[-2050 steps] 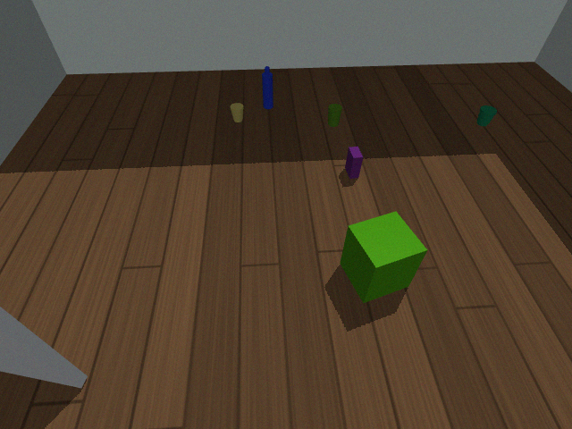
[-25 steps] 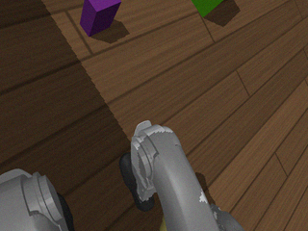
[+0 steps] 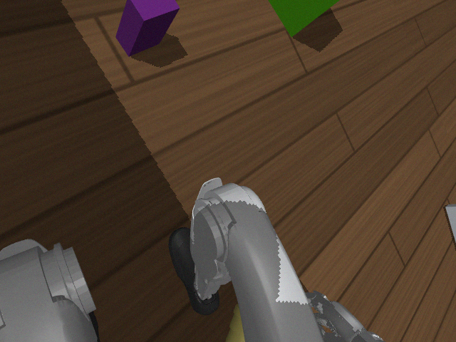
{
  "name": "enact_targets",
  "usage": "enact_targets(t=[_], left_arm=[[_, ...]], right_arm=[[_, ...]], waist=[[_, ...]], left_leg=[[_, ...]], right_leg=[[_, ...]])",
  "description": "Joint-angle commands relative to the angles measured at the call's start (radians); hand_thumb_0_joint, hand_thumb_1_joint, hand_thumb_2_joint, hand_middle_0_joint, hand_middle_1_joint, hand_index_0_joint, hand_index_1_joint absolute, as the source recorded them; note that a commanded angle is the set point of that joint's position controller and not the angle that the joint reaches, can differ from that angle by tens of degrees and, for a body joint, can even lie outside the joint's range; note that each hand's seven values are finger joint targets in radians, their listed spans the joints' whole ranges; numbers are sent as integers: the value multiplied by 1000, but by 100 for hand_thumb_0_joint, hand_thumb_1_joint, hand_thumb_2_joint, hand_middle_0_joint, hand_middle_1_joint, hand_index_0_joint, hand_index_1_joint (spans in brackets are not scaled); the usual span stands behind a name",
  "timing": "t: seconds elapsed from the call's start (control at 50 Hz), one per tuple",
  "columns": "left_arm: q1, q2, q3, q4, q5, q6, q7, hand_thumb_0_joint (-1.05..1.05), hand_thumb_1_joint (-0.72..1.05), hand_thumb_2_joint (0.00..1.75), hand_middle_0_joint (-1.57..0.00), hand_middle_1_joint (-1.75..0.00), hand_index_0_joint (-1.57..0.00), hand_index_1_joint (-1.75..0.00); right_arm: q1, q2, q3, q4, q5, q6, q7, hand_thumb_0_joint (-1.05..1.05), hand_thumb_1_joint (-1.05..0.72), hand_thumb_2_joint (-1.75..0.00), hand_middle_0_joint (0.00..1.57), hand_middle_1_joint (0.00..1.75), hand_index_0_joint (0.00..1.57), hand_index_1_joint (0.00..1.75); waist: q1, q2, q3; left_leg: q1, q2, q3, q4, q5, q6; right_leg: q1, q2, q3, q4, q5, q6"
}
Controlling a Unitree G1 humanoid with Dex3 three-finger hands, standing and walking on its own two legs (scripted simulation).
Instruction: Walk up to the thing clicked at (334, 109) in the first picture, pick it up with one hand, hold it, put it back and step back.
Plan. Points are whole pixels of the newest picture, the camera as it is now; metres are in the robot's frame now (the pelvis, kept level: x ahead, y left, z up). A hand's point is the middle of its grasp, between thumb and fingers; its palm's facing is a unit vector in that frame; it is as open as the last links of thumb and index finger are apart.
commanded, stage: rest palm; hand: left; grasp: from above
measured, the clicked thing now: out of the picture +0.51 +0.37 -0.26
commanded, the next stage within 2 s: close in 0.90 s
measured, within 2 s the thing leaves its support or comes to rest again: neither
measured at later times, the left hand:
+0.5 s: hand out of the picture +0.48 +0.37 -0.21, palm faces -0.45 -0.12 -0.89, open 13.9 cm
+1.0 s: hand out of the picture +0.49 +0.37 -0.22, palm faces -0.43 -0.12 -0.90, open 13.5 cm
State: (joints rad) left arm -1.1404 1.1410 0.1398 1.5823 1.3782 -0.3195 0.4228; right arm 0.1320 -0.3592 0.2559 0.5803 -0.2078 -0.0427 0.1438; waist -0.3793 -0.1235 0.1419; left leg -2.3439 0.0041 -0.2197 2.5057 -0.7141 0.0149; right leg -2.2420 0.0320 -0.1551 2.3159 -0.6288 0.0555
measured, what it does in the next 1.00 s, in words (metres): stands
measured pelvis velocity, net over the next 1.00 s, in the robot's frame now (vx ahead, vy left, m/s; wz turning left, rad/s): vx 0.00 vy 0.00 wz -0.02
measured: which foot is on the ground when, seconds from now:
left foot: down 0.00-1.00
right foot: down 0.00-1.00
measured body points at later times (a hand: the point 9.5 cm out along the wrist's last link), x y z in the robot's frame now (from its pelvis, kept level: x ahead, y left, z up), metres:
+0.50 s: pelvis +0.00 +0.00 +0.00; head +0.28 +0.12 +0.32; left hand +0.50 +0.37 -0.16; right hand +0.03 -0.26 -0.06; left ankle +0.06 +0.12 -0.28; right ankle +0.12 -0.12 -0.28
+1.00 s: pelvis +0.00 +0.00 +0.00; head +0.29 +0.12 +0.32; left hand +0.51 +0.38 -0.16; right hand +0.04 -0.26 -0.05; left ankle +0.06 +0.12 -0.28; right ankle +0.12 -0.12 -0.28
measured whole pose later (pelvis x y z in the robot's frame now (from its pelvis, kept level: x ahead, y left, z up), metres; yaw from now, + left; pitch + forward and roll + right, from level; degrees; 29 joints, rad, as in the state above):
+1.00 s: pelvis +0.00 +0.00 +0.00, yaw -1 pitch +30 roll -15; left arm -1.15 1.18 0.15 1.59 1.32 -0.25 0.39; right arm 0.13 -0.35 0.30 0.58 -0.20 -0.08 0.14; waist -0.40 -0.12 0.17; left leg -2.36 0.01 -0.23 2.52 -0.71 0.02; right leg -2.26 0.04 -0.16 2.31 -0.62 0.06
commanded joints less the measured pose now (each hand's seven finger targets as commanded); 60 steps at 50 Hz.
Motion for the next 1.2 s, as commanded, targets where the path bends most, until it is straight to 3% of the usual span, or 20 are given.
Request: enact_targets(t=[0.0, 0.12, 0.24, 0.28, 0.32, 0.38, 0.5, 0.58, 0.62, 0.72, 0.82, 0.86, 0.9, 0.92, 0.96, 0.98, 1.0, 1.06, 1.1, 1.18], left_arm=[[-273, 229, 10, -92, -27, 44, 69, 0, -52, 102, -7, -105, -7, -105], [-245, 257, 32, -78, -56, 90, 50, 0, -51, 99, -7, -106, -7, -105], [-204, 269, 34, -95, -85, 91, 0, 0, -52, 100, -7, -107, -7, -107], [-206, 266, 33, -102, -99, 83, -14, 0, -52, 99, -7, -107, -7, -106], [-210, 261, 19, -114, -89, 71, -20, 0, -53, 102, -7, -107, -7, -107], [-194, 255, 20, -96, -95, 56, -22, 0, -52, 103, -7, -108, -7, -107], [-211, 278, 23, -101, -74, 27, 1, 0, -50, 108, -9, -110, -8, -111], [-245, 283, 11, -98, -64, 30, 24, 0, -51, 108, -8, -109, -8, -110], [-258, 295, 13, -115, -55, 36, 32, 0, -50, 109, -9, -110, -8, -111], [-262, 293, 20, -113, -58, 58, 40, 0, -50, 105, -8, -108, -7, -109], [-251, 307, 37, -97, -70, 77, 24, 0, -49, 104, -8, -110, -8, -110], [-278, 277, 3, -133, -80, 77, 12, 0, -49, 107, -9, -110, -9, -110], [-241, 309, 25, -105, -80, 81, -1, 0, -47, 105, -9, -112, -9, -111], [-232, 307, 29, -109, -79, 82, -6, 0, -48, 106, -9, -112, -9, -111], [-232, 300, 24, -113, -78, 76, -18, 0, -46, 108, -9, -114, -10, -113], [-219, 298, 20, -98, -87, 73, -19, 0, -46, 109, -10, -115, -10, -114], [-218, 281, 9, -99, -89, 69, -20, 0, -43, 101, -8, -113, -11, -111], [-206, 295, 12, -96, -82, 58, -24, 0, -42, 95, -9, -111, -11, -108], [-214, 280, 3, -90, -89, 54, -26, 0, -40, 95, -9, -113, -12, -110], [-224, 299, -2, -82, -81, 40, -16, 0, -39, 96, -10, -113, -13, -110]], right_arm=[[222, -293, -94, 36, 6, -18, 1, 0, -91, -91, 20, 30, 20, 30], [225, -293, -77, 35, 11, -41, 5, 0, -91, -91, 20, 30, 20, 30], [228, -293, -75, 34, 15, -36, 7, 0, -91, -91, 20, 30, 20, 30], [220, -299, -68, 24, 17, -33, 4, 0, -91, -91, 20, 30, 20, 30], [220, -300, -74, 30, 15, -26, 1, 0, -91, -91, 20, 30, 20, 30], [225, -306, -60, 25, 14, -21, 1, 0, -91, -91, 20, 30, 20, 30], [223, -303, -42, 29, 6, -14, -1, 0, -91, -91, 20, 30, 20, 30], [215, -312, -50, 20, 6, -21, -5, 0, -91, -91, 20, 30, 20, 30], [217, -308, -49, 30, 4, -23, -5, 0, -91, -91, 20, 30, 20, 30], [213, -317, -56, 39, 5, -31, -10, 0, -91, -91, 20, 30, 20, 30], [215, -308, -45, 32, 6, -35, -9, 0, -91, -91, 20, 30, 20, 30], [201, -320, -56, 22, 7, -34, -11, 0, -91, -91, 20, 30, 20, 30], [207, -330, -60, 23, 13, -33, -13, 0, -91, -91, 20, 30, 20, 30], [212, -313, -48, 27, 10, -27, -12, 0, -91, -91, 20, 30, 20, 30], [208, -318, -50, 23, 8, -22, -14, 0, -90, -91, 20, 30, 20, 30], [197, -310, -43, 16, 10, -19, -15, 0, -91, -91, 20, 30, 20, 30], [192, -336, -56, 8, 10, -17, -19, 0, -90, -90, 20, 30, 20, 30], [201, -311, -39, 18, 6, -8, -19, 0, -90, -90, 20, 30, 20, 30], [204, -314, -35, 21, 6, -5, -18, 0, -90, -90, 20, 30, 20, 30], [193, -306, -16, 14, 3, 2, -21, 0, -90, -90, 20, 30, 20, 30]], waist=[[-55, 587, -637], [-55, 549, -641], [-40, 546, -682], [-51, 524, -648], [-44, 544, -676], [-53, 519, -626], [-56, 551, -629], [-56, 553, -618], [-53, 585, -653], [-61, 582, -634], [-65, 560, -621], [-64, 584, -655], [-63, 586, -610], [-56, 575, -631], [-66, 576, -621], [-56, 549, -629], [-63, 541, -618], [-53, 546, -644], [-67, 563, -618], [-66, 556, -614]], left_leg=[[576, 35, 65, -270, 270, -5], [531, 37, 72, -247, 282, -4], [518, 37, 75, -255, 269, -2], [486, 34, 74, -243, 243, 2], [501, 36, 73, -251, 247, -1], [491, 37, 59, -250, 243, -3], [538, 45, 43, -261, 269, -12], [516, 40, 53, -260, 231, -5], [547, 43, 59, -259, 256, -6], [533, 45, 61, -250, 283, -10], [512, 44, 63, -241, 276, -7], [538, 45, 63, -251, 276, -10], [533, 45, 52, -259, 256, -13], [543, 47, 51, -260, 262, -12], [532, 46, 57, -252, 272, -12], [514, 44, 58, -250, 257, -6], [513, 42, 56, -249, 257, -9], [529, 45, 54, -251, 281, -7], [547, 49, 46, -249, 312, -12], [542, 50, 38, -258, 283, -10]], right_leg=[[276, 32, -93, -166, 234, -76], [309, 25, -87, -175, 251, -74], [369, 31, -83, -181, 238, -75], [354, 31, -85, -189, 214, -78], [375, 35, -87, -183, 220, -77], [338, 32, -99, -185, 212, -78], [330, 33, -107, -176, 225, -78], [326, 38, -101, -178, 207, -78], [336, 40, -98, -177, 227, -76], [329, 36, -100, -179, 246, -79], [335, 31, -96, -185, 240, -80], [347, 32, -96, -186, 241, -79], [304, 29, -98, -179, 213, -83], [322, 30, -99, -181, 218, -81], [321, 28, -96, -187, 224, -82], [347, 33, -97, -188, 216, -81], [330, 31, -101, -190, 216, -84], [360, 35, -98, -186, 232, -80], [332, 31, -101, -182, 246, -80], [337, 35, -105, -180, 227, -80]])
